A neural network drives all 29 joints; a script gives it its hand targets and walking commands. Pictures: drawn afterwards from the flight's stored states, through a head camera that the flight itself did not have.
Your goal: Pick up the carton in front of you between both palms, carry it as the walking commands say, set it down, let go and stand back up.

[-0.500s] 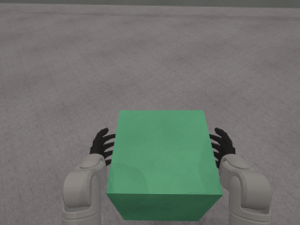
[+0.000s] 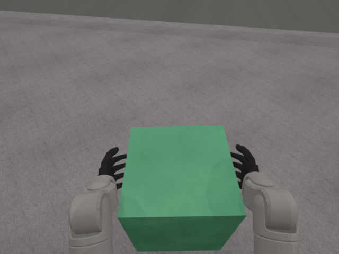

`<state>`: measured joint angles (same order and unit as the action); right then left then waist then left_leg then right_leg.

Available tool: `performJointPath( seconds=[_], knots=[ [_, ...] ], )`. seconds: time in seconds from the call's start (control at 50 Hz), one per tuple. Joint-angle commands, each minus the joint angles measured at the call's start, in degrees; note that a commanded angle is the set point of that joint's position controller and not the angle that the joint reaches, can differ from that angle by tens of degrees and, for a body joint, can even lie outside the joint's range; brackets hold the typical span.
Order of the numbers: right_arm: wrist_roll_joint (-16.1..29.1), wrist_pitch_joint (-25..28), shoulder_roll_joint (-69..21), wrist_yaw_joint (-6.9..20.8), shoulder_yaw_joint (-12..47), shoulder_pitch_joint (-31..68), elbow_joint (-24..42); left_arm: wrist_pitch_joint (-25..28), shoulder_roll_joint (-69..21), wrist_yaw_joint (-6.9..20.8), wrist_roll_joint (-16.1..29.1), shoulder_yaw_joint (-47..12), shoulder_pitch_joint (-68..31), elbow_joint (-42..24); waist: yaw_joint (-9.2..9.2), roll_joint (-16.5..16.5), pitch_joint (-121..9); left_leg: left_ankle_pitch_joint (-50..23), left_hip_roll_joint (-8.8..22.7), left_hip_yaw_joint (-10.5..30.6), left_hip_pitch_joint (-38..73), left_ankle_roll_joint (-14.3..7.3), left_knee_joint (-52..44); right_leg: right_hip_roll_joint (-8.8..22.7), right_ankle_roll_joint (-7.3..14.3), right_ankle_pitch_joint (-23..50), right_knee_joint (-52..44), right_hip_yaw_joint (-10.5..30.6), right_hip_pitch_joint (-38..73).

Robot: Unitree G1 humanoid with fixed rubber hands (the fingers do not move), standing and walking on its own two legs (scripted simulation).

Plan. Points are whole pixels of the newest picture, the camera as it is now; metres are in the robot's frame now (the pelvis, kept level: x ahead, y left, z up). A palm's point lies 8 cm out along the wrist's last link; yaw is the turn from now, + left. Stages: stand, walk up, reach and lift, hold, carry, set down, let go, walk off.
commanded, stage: carry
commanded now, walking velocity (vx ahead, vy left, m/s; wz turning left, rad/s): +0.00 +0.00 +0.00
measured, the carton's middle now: (177, 192) +0.26 +0.00 +0.02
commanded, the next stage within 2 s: hold in 1.62 s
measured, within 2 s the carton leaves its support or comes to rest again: neither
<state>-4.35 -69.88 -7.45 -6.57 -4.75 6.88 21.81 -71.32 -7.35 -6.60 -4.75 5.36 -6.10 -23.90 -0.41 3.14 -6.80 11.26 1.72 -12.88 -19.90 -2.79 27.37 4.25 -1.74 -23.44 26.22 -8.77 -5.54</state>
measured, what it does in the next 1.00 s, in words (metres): stands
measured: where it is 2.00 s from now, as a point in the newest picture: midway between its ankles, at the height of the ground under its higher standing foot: outside the picture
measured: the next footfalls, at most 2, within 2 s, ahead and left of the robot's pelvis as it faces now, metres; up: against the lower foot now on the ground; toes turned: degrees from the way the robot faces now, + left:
none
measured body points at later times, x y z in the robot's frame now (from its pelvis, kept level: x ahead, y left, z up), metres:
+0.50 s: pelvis +0.00 -0.01 -0.01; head -0.01 -0.01 +0.44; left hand +0.29 +0.14 +0.03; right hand +0.28 -0.17 +0.03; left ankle +0.03 +0.09 -0.73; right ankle -0.12 -0.10 -0.73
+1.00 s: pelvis -0.04 -0.02 +0.00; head -0.06 -0.02 +0.45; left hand +0.26 +0.13 +0.03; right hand +0.26 -0.17 +0.03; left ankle +0.03 +0.09 -0.73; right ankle -0.12 -0.10 -0.73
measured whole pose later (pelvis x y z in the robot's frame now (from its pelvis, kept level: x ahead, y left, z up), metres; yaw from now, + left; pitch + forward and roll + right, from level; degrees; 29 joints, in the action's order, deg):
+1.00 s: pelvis -0.04 -0.02 +0.00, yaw -1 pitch +1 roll +0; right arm -13.1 -42.3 -8.3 -1.2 -10.7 13.0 -9.1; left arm -42.6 -8.2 -0.9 -13.1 10.2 -12.9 9.0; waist -0.1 0.6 -3.8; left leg 9.1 4.9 -12.3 -21.4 -1.6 29.8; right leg 1.6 1.3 -23.4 30.3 -8.8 -7.9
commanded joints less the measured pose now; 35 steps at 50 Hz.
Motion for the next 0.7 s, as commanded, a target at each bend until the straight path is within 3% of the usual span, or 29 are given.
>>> performJointPath(
  seconds=[0.0,0.04,0.12,0.26,0.42,0.54,0.68],
  knots=[
    [16.63,1.43,-49.03,11.19,36.99,19.26,0.15,1.97,-47.89,11.49,18.92,-41.12,-23.74,-1.29,0.53,-6.71,-16.4,-46.91,9.91,9.04,19.36,-1.78,3.18,3.46,-0.78,26.66,-0.1,2.15,-2.11],
    [16.24,3.24,-49.51,11.8,37.73,20.85,-0.54,3.96,-48.44,12.09,17.86,-40.7,-23.68,0.55,0.49,-4.86,-17.56,-48.56,9.41,8.3,19.41,-2.07,4.42,3.48,-0.82,30.88,1.9,1.99,-2.02],
    [15.78,7.27,-49.82,12.97,38.7,23.96,-1.42,8.32,-48.89,13.09,15.92,-39.43,-24.33,3.09,0.27,-4.34,-17.2,-48.59,9.37,8.11,19.6,-2.33,4.61,2.79,-0.8,27.81,1.09,1.97,-2.76],
    [11.86,12.99,-45.88,13.67,35.86,22.03,-6.57,14.28,-44.98,13.59,11.27,-35.21,-21.86,8.91,0.16,-0.92,-15.09,-31.89,7.35,6.02,13.31,-0.45,5.77,5.77,0.37,43.99,2.04,3.08,1.49],
    [5.77,21.64,-41.68,13.69,28.17,23.83,-16.22,23.16,-41.23,14.13,6.57,-29.24,-25.45,17.46,0.19,-1.08,-11.64,-23.22,7.59,5.85,11.83,0.38,5.23,6.33,1.81,37.74,0.87,3.31,-0.82],
    [2.43,29.42,-41.5,14.72,22.77,28.88,-25.81,30.9,-40.93,14.99,3.13,-23.8,-29.87,27.62,0.14,-2.12,-10.81,-21.27,8.27,6.44,12.38,0.42,3.57,5.4,2.38,27.2,-0.35,3.47,-3.0],
    [2.79,33.83,-47.86,16.73,24.49,33.31,-30.31,35.39,-47.15,16.78,3.24,-25.12,-34.37,32.04,0.2,-2.55,-11.61,-18.3,8.4,6.84,12.39,0.46,2.18,4.86,2.93,21.84,-1.0,4.17,-3.74]
  ],
)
